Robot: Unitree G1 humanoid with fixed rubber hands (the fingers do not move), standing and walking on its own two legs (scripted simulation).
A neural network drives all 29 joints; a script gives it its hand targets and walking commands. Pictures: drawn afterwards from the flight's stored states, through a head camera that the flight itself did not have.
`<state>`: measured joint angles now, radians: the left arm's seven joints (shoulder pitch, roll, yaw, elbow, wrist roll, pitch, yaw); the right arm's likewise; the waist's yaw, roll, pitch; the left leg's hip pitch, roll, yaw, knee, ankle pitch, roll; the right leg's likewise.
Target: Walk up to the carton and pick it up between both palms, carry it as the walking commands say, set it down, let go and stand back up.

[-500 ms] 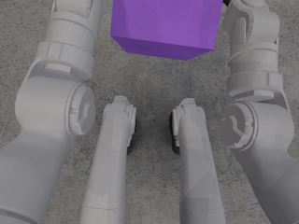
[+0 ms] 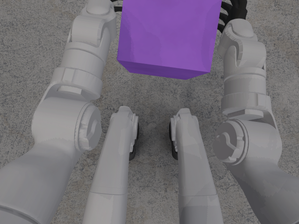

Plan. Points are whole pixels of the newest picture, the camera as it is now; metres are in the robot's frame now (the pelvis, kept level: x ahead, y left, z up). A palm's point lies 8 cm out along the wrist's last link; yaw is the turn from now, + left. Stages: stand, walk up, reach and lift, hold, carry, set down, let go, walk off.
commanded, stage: reach and lift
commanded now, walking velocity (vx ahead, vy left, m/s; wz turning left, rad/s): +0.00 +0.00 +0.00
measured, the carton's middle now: (167, 18) +0.56 -0.02 -0.12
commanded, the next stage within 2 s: none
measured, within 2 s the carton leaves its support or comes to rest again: neither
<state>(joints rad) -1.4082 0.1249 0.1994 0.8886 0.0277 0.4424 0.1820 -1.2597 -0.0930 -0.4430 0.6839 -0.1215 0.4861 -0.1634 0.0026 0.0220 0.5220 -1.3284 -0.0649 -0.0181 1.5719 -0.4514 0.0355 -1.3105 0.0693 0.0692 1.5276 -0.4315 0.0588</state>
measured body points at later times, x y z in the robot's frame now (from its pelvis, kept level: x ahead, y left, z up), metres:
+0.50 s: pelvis +0.01 +0.00 +0.05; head +0.24 +0.01 +0.43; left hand +0.53 +0.11 +0.03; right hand +0.50 -0.16 +0.02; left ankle +0.15 +0.09 -0.54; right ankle +0.16 -0.15 -0.54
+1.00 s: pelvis +0.06 +0.00 +0.12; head +0.16 +0.00 +0.56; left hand +0.49 +0.10 +0.13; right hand +0.48 -0.17 +0.12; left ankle +0.15 +0.09 -0.54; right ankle +0.16 -0.15 -0.54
